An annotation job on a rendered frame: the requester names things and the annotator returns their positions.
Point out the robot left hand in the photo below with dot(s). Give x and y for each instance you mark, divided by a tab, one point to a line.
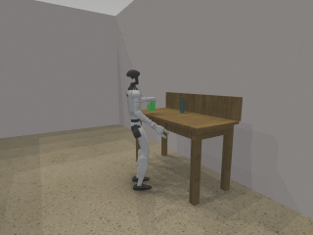
151	99

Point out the robot right hand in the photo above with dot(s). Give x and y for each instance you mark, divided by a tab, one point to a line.
159	130

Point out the sponge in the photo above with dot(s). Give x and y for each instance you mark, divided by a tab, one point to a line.
152	106

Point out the robot right forearm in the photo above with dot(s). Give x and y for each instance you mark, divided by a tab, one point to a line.
146	120

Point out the robot right upper arm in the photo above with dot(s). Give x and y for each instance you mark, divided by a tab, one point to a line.
136	101

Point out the robot left forearm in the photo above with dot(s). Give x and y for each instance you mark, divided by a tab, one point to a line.
145	99

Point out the humanoid robot torso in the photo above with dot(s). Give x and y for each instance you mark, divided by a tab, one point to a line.
134	120

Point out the table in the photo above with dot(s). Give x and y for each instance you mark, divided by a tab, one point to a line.
205	116

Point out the robot right thigh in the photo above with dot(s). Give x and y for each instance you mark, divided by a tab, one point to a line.
138	132

